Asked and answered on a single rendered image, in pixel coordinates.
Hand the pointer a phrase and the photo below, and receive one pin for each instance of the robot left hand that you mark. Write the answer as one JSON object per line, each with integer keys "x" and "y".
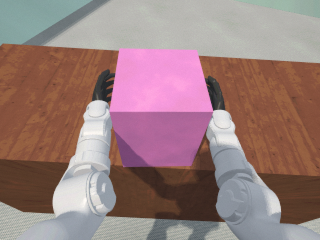
{"x": 100, "y": 91}

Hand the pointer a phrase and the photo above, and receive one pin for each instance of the robot left upper arm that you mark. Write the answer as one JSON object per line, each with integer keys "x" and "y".
{"x": 80, "y": 205}

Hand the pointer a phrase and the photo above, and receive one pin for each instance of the robot right upper arm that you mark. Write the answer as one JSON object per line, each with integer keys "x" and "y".
{"x": 253, "y": 212}

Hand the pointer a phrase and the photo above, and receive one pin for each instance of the carton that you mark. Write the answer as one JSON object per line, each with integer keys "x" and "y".
{"x": 160, "y": 107}

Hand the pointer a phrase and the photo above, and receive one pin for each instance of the left robot forearm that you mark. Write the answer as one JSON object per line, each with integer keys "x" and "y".
{"x": 93, "y": 146}

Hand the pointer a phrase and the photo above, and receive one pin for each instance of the right robot forearm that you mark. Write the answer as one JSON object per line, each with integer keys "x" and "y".
{"x": 226, "y": 151}

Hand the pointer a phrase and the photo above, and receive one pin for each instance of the pedestal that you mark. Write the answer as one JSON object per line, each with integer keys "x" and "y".
{"x": 274, "y": 105}

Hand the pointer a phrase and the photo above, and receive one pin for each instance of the robot right hand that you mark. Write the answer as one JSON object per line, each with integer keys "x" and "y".
{"x": 215, "y": 94}

